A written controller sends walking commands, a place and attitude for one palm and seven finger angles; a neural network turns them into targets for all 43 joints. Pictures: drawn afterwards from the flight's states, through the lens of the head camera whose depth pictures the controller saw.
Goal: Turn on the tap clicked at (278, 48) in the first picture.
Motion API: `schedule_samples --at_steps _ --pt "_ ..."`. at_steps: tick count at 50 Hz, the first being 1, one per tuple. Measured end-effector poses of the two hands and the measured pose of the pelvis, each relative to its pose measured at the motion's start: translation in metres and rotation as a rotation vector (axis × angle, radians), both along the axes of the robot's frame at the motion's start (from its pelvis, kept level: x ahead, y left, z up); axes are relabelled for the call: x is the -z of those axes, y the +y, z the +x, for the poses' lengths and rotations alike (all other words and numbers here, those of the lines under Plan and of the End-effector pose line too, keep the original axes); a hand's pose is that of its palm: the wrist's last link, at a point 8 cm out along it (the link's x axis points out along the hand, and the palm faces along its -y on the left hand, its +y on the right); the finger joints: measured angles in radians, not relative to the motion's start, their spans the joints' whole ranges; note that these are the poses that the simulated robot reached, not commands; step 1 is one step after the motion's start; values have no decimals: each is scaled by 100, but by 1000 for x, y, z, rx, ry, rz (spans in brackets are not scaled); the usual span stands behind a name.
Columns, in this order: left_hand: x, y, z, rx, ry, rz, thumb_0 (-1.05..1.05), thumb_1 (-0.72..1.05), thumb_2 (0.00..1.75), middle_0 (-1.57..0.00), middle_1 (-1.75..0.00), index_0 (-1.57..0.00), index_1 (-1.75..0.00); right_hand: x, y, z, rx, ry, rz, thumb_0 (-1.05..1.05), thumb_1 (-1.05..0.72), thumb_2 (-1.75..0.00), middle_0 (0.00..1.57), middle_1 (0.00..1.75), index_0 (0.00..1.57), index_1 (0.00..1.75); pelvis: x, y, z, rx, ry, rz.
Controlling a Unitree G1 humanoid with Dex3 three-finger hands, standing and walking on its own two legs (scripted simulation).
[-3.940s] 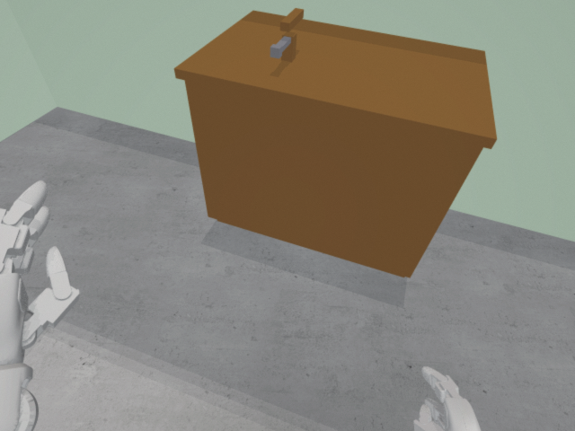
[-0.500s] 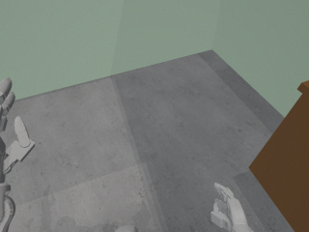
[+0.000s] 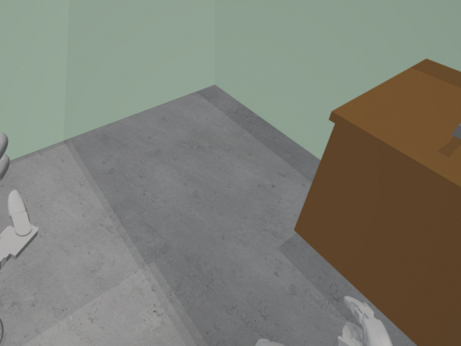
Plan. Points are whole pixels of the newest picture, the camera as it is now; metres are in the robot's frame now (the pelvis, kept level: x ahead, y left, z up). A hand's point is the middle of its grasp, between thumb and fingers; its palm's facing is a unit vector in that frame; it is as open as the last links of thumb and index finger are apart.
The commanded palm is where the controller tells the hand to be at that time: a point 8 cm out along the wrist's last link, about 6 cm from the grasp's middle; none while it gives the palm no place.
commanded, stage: turn to face it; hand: left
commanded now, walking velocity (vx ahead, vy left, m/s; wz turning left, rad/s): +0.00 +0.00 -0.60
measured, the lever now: out of the picture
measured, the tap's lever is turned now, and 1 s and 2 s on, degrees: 0 0 0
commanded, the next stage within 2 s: take the last steps up to it in 1.84 s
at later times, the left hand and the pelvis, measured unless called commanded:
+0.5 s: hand (164, 237) +0.20 +0.10 +0.19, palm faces +0.08 -0.83 -0.56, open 7.4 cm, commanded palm +0.17 +0.16 +0.19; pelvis -0.07 -0.05 +0.00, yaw -18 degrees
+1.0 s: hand (272, 304) +0.14 -0.02 +0.18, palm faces -0.15 -0.86 -0.48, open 7.5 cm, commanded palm +0.11 +0.07 +0.19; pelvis -0.18 -0.07 -0.01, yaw -35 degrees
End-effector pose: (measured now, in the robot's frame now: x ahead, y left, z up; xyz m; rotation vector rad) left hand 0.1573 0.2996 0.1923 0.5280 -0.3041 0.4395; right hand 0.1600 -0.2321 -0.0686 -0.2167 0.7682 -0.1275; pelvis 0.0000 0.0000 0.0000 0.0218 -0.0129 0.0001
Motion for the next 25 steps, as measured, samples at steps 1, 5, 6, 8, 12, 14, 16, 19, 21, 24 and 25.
schedule_samples --at_steps 1,5,6,8,12,14,16,19,21,24,25 --pt "3 -2 1 3 9 -18 1 89 90 -21 -30 -21 -30 2 6 -6 4 2 24 1 -90 -90 20 30 20 30 -1 0 -2 12 -6 -9" --pt "6 -28 13 66 21 -73 1 89 90 -20 -30 -20 -30 13 23 -30 8 19 114 1 -90 -90 20 30 20 30 -3 -5 -10 79 -19 -37" --pt "4 -38 17 94 19 -70 1 89 90 -20 -30 -20 -30 16 24 -36 10 22 133 1 -90 -90 20 30 21 30 -3 -8 -13 94 -19 -40" --pt "1 -58 27 154 15 -40 1 89 90 -20 -30 -20 -30 22 22 -48 20 26 164 1 -90 -90 20 30 21 30 0 -17 -19 124 -17 -41" --pt "-3 -102 44 258 13 57 1 89 90 -21 -30 -20 -30 41 -4 -72 69 30 200 1 -90 -90 21 30 21 30 10 -39 -34 165 -15 -54" --pt "-5 -120 48 306 20 82 1 89 90 -21 -30 -21 -30 47 -25 -87 112 60 185 1 -90 -90 21 30 21 30 10 -45 -43 175 -13 -46" --pt "-7 -134 47 348 47 95 1 89 90 -21 -30 -21 -30 46 -48 -104 173 90 157 1 -90 -90 21 30 21 30 7 -48 -51 208 -5 -22" --pt "-11 -146 38 398 95 127 1 88 90 -21 -30 -21 -30 37 -81 -128 263 108 100 1 -90 -90 20 30 21 30 1 -51 -59 257 8 2" --pt "-15 -149 32 419 109 145 1 88 90 -21 -30 -21 -30 29 -97 -143 309 113 60 1 -90 -90 20 30 21 30 -1 -52 -64 280 13 11" --pt "-20 -149 23 433 92 151 1 88 90 -22 -31 -21 -30 18 -115 -163 358 108 7 1 -90 -90 20 30 20 30 -3 -53 -71 310 17 17" --pt "-20 -148 20 433 81 143 1 88 90 -22 -31 -21 -30 15 -118 -169 370 103 -8 1 -91 -90 20 30 20 30 -3 -52 -73 321 17 18"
